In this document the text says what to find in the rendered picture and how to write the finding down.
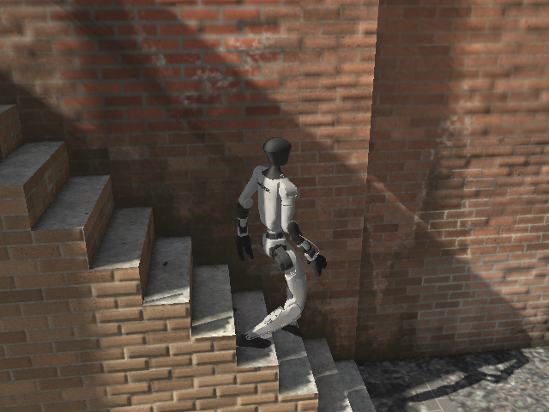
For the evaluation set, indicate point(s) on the stairs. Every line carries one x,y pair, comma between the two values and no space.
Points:
98,315

